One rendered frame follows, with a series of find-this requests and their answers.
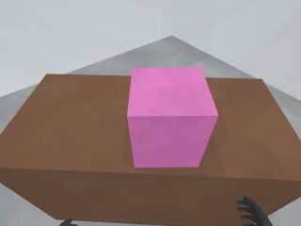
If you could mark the right robot hand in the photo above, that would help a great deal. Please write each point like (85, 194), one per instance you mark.
(258, 216)

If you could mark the pedestal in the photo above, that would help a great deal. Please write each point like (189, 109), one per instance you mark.
(68, 151)

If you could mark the carton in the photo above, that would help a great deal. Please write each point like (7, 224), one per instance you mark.
(171, 116)

